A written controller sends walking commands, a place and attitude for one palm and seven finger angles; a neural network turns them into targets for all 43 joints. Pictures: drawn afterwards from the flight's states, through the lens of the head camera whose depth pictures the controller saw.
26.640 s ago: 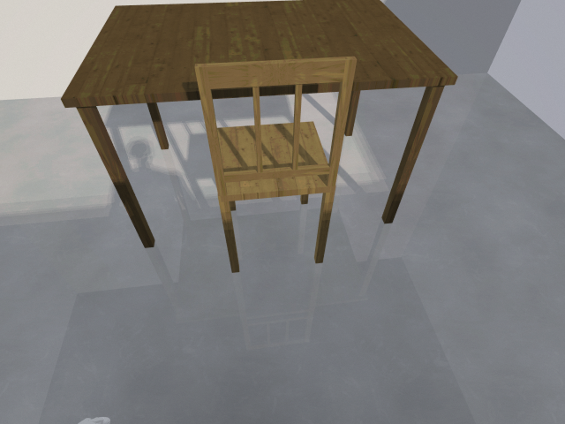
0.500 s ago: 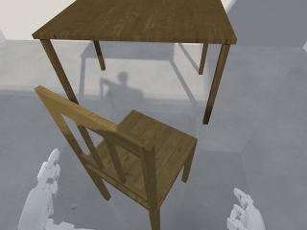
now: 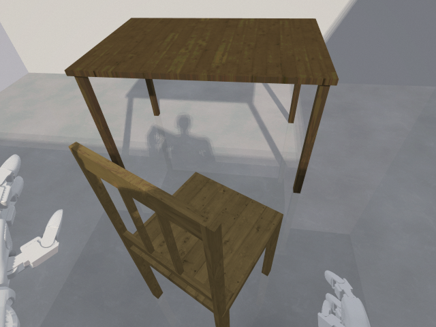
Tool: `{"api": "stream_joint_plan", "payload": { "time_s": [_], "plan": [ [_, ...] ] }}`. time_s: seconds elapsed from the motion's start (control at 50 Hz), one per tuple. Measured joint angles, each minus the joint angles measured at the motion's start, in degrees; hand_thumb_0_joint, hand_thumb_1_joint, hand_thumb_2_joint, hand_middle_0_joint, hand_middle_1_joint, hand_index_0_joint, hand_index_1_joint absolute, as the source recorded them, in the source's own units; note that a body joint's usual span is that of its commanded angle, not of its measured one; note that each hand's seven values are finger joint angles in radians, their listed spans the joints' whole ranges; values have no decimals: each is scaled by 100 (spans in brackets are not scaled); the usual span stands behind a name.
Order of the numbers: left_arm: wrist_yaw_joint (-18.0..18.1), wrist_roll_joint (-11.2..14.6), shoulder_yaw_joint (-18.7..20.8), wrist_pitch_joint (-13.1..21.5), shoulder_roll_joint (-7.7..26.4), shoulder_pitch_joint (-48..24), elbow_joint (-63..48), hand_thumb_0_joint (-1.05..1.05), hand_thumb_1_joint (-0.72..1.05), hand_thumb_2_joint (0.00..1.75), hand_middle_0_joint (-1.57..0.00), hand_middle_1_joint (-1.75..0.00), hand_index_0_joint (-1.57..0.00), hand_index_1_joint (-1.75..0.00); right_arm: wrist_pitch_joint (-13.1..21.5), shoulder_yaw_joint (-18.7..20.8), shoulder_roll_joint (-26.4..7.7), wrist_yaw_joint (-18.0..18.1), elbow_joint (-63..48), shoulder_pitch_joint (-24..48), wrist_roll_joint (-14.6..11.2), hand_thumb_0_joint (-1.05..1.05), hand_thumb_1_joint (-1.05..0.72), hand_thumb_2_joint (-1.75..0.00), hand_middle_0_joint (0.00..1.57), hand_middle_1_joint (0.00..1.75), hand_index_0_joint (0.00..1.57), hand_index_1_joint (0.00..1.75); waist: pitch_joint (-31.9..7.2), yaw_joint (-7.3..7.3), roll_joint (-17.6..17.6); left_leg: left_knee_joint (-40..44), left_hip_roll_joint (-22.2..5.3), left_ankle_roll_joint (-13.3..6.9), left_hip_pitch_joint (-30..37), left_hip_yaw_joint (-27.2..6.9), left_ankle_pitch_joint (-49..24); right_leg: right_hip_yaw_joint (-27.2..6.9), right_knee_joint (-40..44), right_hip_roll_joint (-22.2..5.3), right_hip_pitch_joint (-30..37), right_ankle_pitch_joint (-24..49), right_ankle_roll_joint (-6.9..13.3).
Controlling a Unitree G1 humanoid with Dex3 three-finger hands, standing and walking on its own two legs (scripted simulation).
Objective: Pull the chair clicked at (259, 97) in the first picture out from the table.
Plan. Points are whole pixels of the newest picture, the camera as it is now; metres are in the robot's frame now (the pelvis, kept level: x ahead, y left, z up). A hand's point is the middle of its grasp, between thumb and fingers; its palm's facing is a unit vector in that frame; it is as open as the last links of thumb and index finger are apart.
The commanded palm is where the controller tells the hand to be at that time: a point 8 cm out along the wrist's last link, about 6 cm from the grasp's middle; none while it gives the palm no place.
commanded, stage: draw the hand back to the body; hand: left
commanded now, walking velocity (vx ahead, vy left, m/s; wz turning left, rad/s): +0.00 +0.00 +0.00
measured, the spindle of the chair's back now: (138, 223) +0.36 +0.25 -0.08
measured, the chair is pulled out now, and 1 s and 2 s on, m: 0.60 0.60 0.60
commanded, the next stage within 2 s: step back with the hand held close in 0.40 s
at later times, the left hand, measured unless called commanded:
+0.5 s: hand (40, 229) +0.19 +0.27 +0.17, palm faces +0.49 -0.78 -0.39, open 7.5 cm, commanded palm +0.14 +0.30 +0.18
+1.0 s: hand (37, 244) +0.17 +0.26 +0.17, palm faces +0.40 -0.75 -0.52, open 7.4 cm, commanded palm +0.11 +0.30 +0.18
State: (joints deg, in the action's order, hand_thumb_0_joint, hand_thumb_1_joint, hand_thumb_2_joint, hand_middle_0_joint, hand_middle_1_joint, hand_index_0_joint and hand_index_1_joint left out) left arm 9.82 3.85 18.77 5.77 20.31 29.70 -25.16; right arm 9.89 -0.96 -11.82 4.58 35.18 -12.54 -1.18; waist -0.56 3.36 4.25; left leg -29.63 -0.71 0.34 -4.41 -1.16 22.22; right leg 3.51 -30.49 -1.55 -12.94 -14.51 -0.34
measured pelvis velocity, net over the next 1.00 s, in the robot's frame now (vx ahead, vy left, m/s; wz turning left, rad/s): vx -0.04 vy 0.00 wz -0.04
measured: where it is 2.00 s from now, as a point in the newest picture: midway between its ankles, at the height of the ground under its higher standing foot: outside the picture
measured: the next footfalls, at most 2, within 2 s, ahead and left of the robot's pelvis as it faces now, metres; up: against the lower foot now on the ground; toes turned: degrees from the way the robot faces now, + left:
none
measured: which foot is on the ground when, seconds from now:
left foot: down 0.00-1.00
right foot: down 0.00-1.00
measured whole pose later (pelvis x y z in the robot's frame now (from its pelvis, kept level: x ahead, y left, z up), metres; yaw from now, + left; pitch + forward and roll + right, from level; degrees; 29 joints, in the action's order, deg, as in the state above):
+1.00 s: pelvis -0.04 +0.00 +0.00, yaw -2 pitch +0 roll +1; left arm 9.9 2.2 25.1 10.9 24.6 33.0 -29.5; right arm 3.3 1.0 -11.2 4.5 33.7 -10.4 -0.8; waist 3.1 0.5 -0.1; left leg -30.2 0.5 -0.2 -11.3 1.5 18.8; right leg 0.7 -30.5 -2.3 -20.5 -9.8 -0.8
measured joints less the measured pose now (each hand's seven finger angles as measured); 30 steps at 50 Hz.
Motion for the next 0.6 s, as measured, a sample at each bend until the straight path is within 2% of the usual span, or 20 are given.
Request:
{"api": "stream_joint_plan", "payload": {
  "time_s": [0.1, 0.22, 0.3, 0.54, 0.6],
  "plan": [
    [6, 39, 326, 140, 46, -283, 164, 1, 72, 81, -19, -26, -18, -26, -6, 59, -58, -54, 143, 25, 5, 2, -90, -89, 20, 30, 20, 30, 76, -7, 9, 191, -3, 0, 121, 20, -102, -15, 178, 10, 110, 99, 0],
    [-57, 38, 183, 137, -97, -212, 218, 1, 83, 87, -20, -29, -20, -29, -61, 132, -108, -104, 200, 23, 13, 2, -91, -89, 20, 30, 20, 30, 139, -41, -1, 322, 6, -13, 176, 64, -179, -57, 291, 9, 144, 178, -12],
    [-86, 14, 97, 127, -78, -104, 164, 1, 86, 88, -21, -29, -20, -29, -51, 143, -93, -91, 223, -11, 14, 2, -91, -89, 20, 30, 20, 30, 146, -44, -28, 368, -2, -14, 222, 77, -198, -68, 346, 21, 189, 207, -12],
    [-59, 11, 160, 141, -89, -256, 246, 2, 89, 90, -21, -30, -21, -30, -29, 89, -26, -111, 210, 47, 17, 2, -91, -89, 20, 30, 20, 30, 160, -19, -29, 393, 5, -24, 279, 101, -223, -92, 387, 18, 246, 249, -20],
    [-134, -22, 322, 337, -28, -374, 254, 2, 89, 90, -21, -30, -21, -30, -114, 47, -46, -116, 96, 88, 7, 2, -91, -89, 20, 30, 20, 30, 214, -4, -40, 365, -12, -34, 169, 127, -235, -115, 443, 41, 163, 316, -27]
  ]
}}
